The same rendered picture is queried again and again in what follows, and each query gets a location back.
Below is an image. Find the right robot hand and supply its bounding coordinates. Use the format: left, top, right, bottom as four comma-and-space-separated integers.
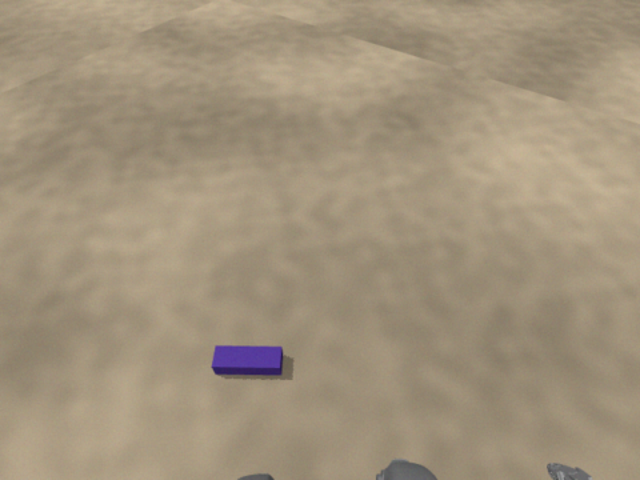
547, 463, 593, 480

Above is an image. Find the carton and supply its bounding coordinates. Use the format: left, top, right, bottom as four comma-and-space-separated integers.
212, 346, 283, 375

